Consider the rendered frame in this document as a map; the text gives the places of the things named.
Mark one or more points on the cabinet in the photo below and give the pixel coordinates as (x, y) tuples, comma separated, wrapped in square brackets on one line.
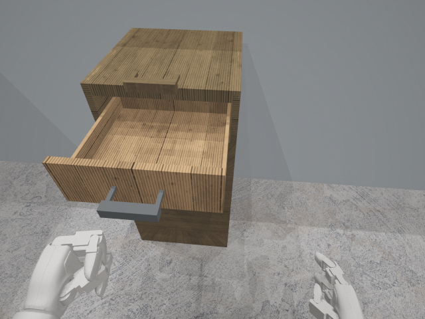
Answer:
[(208, 68)]

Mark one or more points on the robot left hand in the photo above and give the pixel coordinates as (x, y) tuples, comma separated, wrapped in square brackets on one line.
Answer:
[(83, 256)]

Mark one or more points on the handle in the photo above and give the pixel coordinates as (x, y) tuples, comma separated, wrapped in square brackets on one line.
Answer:
[(130, 211), (150, 85)]

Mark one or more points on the drawer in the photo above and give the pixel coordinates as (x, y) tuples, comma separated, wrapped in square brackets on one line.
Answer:
[(143, 145)]

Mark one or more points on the robot right hand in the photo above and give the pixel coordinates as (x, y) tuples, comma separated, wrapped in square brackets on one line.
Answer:
[(341, 299)]

